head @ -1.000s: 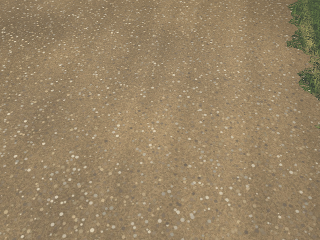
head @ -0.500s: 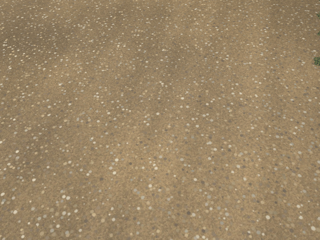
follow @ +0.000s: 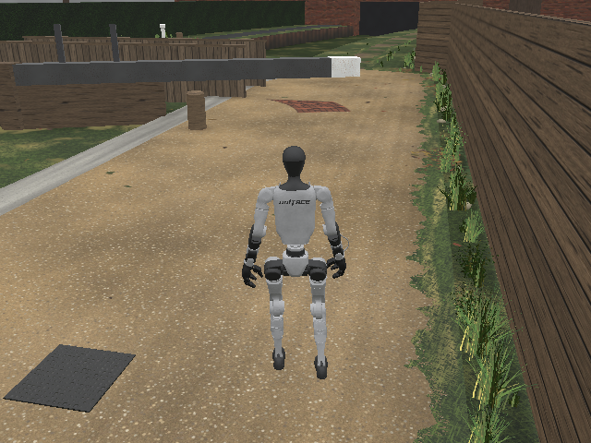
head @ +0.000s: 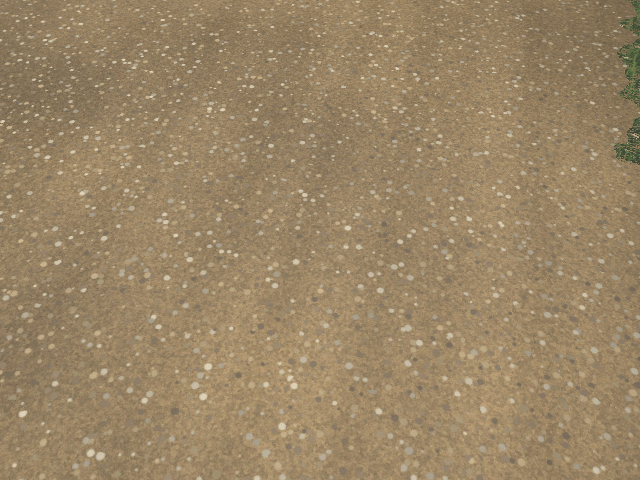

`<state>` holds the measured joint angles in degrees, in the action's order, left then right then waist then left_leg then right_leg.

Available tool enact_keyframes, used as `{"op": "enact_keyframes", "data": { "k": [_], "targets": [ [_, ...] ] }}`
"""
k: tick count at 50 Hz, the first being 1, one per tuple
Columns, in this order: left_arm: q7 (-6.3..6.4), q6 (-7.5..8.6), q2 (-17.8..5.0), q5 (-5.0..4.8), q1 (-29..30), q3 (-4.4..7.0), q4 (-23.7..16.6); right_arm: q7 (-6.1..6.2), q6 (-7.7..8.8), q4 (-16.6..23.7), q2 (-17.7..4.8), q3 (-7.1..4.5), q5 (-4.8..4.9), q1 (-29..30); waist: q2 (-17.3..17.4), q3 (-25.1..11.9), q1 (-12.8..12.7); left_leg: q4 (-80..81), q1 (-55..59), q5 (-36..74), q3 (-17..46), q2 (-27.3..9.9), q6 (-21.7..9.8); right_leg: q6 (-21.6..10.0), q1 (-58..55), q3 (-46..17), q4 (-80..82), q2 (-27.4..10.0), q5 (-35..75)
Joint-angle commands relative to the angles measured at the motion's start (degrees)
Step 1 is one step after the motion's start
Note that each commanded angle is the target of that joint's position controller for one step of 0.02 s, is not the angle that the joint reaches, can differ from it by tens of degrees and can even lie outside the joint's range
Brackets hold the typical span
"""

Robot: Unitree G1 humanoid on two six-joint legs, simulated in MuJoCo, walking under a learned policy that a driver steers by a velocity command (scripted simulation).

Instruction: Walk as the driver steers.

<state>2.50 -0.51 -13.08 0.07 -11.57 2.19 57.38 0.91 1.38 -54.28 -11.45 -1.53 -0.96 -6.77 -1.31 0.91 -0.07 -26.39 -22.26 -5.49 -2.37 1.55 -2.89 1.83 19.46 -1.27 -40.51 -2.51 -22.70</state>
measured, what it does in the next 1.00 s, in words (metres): walks ahead: right foot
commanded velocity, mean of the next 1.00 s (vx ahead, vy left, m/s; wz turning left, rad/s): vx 0.09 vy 0.00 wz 0.00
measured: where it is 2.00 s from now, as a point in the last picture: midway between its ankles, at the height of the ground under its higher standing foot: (337, 411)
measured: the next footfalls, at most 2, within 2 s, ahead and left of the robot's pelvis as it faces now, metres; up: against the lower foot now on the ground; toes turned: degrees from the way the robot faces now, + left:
right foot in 0.04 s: +0.05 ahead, -0.14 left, +0.00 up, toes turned -1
right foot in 1.42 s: +0.53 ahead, -0.13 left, +0.00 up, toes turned -2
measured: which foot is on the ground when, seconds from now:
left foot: down 0.00-1.00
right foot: up 0.00-0.02, down 0.04-0.94, up 0.96-1.00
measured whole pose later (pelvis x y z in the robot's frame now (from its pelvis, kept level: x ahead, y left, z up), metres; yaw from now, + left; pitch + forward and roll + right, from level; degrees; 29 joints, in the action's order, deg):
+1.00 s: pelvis +0.12 +0.01 +0.00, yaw +1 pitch +0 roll +0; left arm 1.0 4.3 -12.9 -2.4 -20.8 3.3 61.0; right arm -0.7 6.2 -62.9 -12.1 -3.9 1.0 -15.3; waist -2.3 0.3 1.0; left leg -33.1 -14.2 -19.0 -4.6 1.1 -3.5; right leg -2.2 18.1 -2.0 -60.8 -1.2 -25.3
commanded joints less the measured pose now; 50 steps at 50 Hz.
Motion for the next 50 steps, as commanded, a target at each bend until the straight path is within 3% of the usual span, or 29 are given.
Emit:
{"op": "enact_keyframes", "data": {
  "k": [1,2,3,4,6,10,17,24,33,34,35,37,39,40,42,44,45,46,47,48,49,50],
  "targets": [
    [-0.05,-0.59,-2.4,0.86,-9.42,0.71,1.86,0.62,0.12,2.23,-6.87,-1.33,1.17,2.64,7.98,-5.48,-3.35,12.11,-2.28,-20.32,10.48,-9.84,-4.66,-1.54,-11.93,3.06,10.12,1.68,10.14],
    [-0.18,-0.68,-3.3,1.62,-8.66,0.74,1.41,0.59,0.09,1.39,-6.24,-1.16,1.25,1.22,6.39,-3.47,-2.82,11.66,-3.17,-24.59,10.0,-8.79,-2.25,-2.81,-11.5,1.41,13.0,0.0,10.46],
    [-0.07,-0.66,-4.8,1.77,-7.78,0.74,0.58,0.53,0.02,1.04,-6.39,-1.21,0.92,0.45,4.26,-1.03,-1.6,9.5,-3.52,-24.94,9.07,-7.43,-0.47,-4.41,-9.2,-1.57,16.76,-2.99,6.2],
    [-0.13,-0.33,-7.3,0.93,-6.32,1.35,1.42,0.76,-0.16,1.16,-5.68,-1.42,1.0,-0.72,-3.64,1.58,0.93,7.68,2.47,-19.46,4.14,-3.45,1.04,-5.77,0.94,-2.26,18.74,-2.61,-6.23],
    [-0.17,1.14,-4.33,0.87,-3.79,0.71,1.34,1.17,-0.12,0.28,-6.07,-1.61,0.55,-0.86,-5.33,2.49,1.35,2.92,10.5,-10.79,3.31,-3.1,1.19,-4.24,6.74,-2.72,22.97,-2.35,-8.78],
    [-0.23,2.72,-3.73,0.29,-5.51,0.74,2.22,1.13,-0.22,-1.75,-5.44,-1.65,0.59,-2.2,-1.22,1.2,0.62,1.89,10.41,-4.93,3.62,-3.58,-0.26,-2.88,1.61,-1.11,20.27,-1.19,1.12],
    [-0.27,2.45,-3.06,0.17,-8.33,0.4,3.3,0.86,-0.49,-3.78,-5.3,-1.65,1.01,-2.62,1.12,-0.82,-0.2,-0.04,11.95,3.71,3.48,-3.77,-0.2,-3.19,-2.41,0.2,17.84,-0.36,9.84],
    [-0.32,2.04,-2.12,0.1,-9.1,0.1,3.79,1.22,-1.18,-5.49,-5.5,-1.68,1.21,-3.21,1.35,-0.52,-0.07,-0.89,12.74,6.27,3.58,-3.85,-0.04,-3.1,-3.64,0.92,17.31,0.11,13.58],
    [-0.24,1.82,-1.33,0.15,-9.52,-0.06,4.38,1.51,-1.7,-6.9,-5.34,-1.75,1.26,-2.64,0.93,0.77,0.14,-0.55,13.01,5.1,3.73,-3.82,0.29,-2.95,-3.74,1.34,18.13,0.43,12.65],
    [-0.2,1.73,-0.96,0.09,-10.89,-0.08,5.14,1.49,-1.77,-7.67,-4.66,-1.61,1.25,-3.59,0.56,-0.37,0.03,-0.79,13.43,-1.3,2.73,-2.91,0.3,-3.29,-4.27,1.59,18.96,0.73,6.31],
    [-0.1,1.56,-1.94,-0.28,-11.34,0.3,5.34,1.49,-1.85,-7.99,-4.87,-1.79,1.55,-3.83,-0.59,0.86,-0.02,-2.37,11.92,-11.72,1.1,-1.26,0.22,-4.5,-3.35,0.83,19.85,0.63,-2.95],
    [0.2,1.71,-4.71,-0.94,-11.53,1.2,4.3,1.37,-1.21,-7.24,-5.37,-2.12,1.85,-2.01,-3.73,5.58,-1.01,-7.0,3.49,-25.54,-0.93,0.61,-0.02,-8.41,-2.27,-5.59,23.72,-3.5,-19.7],
    [0.23,2.96,-8.32,-1.65,-13.13,2.49,4.1,0.51,0.82,-5.22,-3.6,-1.76,2.34,1.72,-9.04,9.92,-2.36,-16.73,-5.57,-19.02,-1.83,-0.49,-0.49,-13.8,-5.28,-18.94,30.42,-13.71,-25.02],
    [0.17,3.72,-8.22,-1.57,-12.81,2.66,3.9,-0.01,1.8,-4.56,-3.36,-1.69,2.46,2.76,-8.88,11.48,-2.36,-19.66,-8.7,-18.09,-0.09,-2.76,-1.25,-15.39,-6.07,-22.18,31.1,-16.77,-21.93],
    [-0.34,4.76,-6.6,-1.38,-11.57,2.43,3.24,-0.85,3.23,-4.1,-3.51,-1.83,3.03,2.27,-7.6,11.33,-1.13,-17.98,-10.41,-21.2,0.89,-4.66,-2.58,-14.5,-9.39,-19.77,28.85,-16.53,-12.43],
    [-0.99,4.65,-6.42,-2.04,-7.96,2.36,2.22,-1.29,3.89,-6.59,-3.39,-2.32,3.31,-4.34,-5.9,8.71,2.84,-5.64,5.16,-15.28,-2.92,-2.01,-2.76,-11.0,-3.48,-11.03,24.19,-11.23,-6.23],
    [-1.21,4.62,-6.54,-1.91,-7.19,2.35,1.67,-1.27,3.75,-9.24,-4.51,-3.23,2.9,-10.42,-4.71,5.8,4.85,-4.34,15.74,-10.62,-4.1,0.61,-2.04,-9.56,1.08,-7.36,19.42,-7.92,0.71],
    [-1.33,4.91,-5.76,-1.69,-4.78,2.0,0.51,-1.2,3.71,-11.17,-7.36,-4.44,2.5,-18.44,1.5,2.95,8.31,0.09,24.26,-11.8,4.67,-4.29,-3.75,-6.95,6.57,-1.55,5.56,-3.68,10.97],
    [-1.16,5.71,-1.58,-1.44,-4.77,1.04,-1.78,-1.27,3.89,-11.83,-14.35,-6.01,2.67,-26.02,18.67,-1.26,9.58,11.49,33.62,-17.5,30.35,-18.09,-11.41,-2.65,18.76,6.13,-16.12,4.09,3.73],
    [-1.21,6.59,-1.57,-2.17,-3.14,1.06,-2.93,-1.75,4.76,-11.89,-11.41,-4.45,1.48,-26.01,17.06,-2.65,8.45,17.28,32.79,-21.48,45.7,-24.57,-15.76,-3.45,24.89,-1.94,-29.81,4.57,-8.24],
    [-1.68,7.15,-2.75,-3.31,-2.34,1.35,-3.47,-1.69,5.51,-10.26,-8.41,-3.19,1.43,-20.15,10.77,1.78,5.42,16.2,29.81,-22.49,40.85,-24.65,-14.36,-5.5,29.62,-4.56,-35.6,0.8,-4.92],
    [-2.01,7.41,-3.27,-3.3,-2.29,1.42,-3.2,-1.93,5.81,-8.67,-6.28,-2.37,1.4,-15.91,6.83,2.96,3.69,16.05,27.07,-20.75,32.73,-21.77,-11.96,-6.95,29.65,-4.01,-35.65,-1.9,1.03]
  ]
}}
Velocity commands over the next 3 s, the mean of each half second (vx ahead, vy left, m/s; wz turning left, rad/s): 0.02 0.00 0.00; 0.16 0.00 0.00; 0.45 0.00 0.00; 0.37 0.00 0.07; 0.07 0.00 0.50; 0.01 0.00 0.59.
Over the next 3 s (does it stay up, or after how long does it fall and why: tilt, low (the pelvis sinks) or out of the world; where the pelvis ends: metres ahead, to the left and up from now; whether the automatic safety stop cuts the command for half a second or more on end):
stays up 0.72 0.01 0.01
